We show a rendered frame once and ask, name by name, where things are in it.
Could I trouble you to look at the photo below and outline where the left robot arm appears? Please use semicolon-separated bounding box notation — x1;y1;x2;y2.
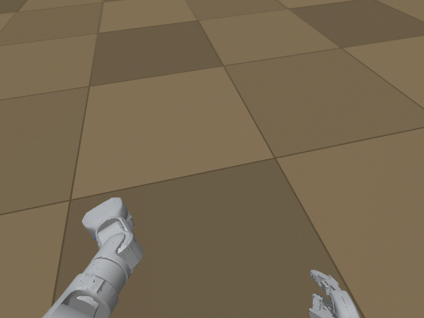
42;216;144;318

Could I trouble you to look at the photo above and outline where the left robot hand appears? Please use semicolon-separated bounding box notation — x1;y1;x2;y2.
82;197;134;237

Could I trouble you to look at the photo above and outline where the right robot hand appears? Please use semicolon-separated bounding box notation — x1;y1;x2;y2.
309;270;360;318

